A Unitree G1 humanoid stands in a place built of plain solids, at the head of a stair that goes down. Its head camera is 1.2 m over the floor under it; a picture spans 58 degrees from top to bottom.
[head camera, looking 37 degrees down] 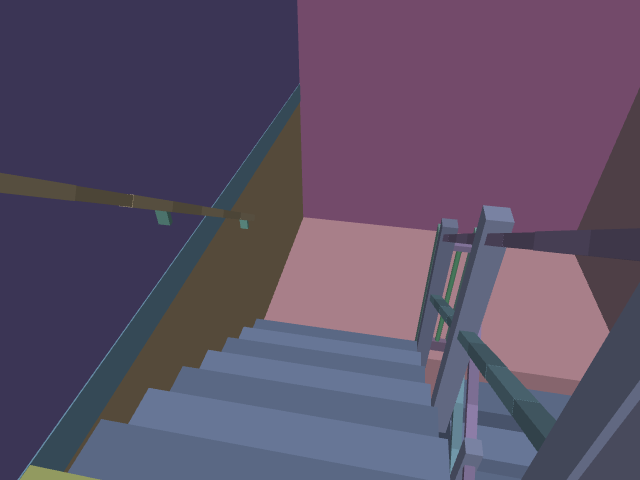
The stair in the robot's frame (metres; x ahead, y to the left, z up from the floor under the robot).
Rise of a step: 0.18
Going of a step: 0.24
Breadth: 1.20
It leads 10 degrees to the right of straight ahead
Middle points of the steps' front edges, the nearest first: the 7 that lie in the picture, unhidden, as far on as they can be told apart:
0.70 0.16 -0.18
0.95 0.11 -0.35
1.19 0.07 -0.53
1.43 0.03 -0.71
1.67 -0.02 -0.89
1.91 -0.06 -1.07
2.15 -0.11 -1.24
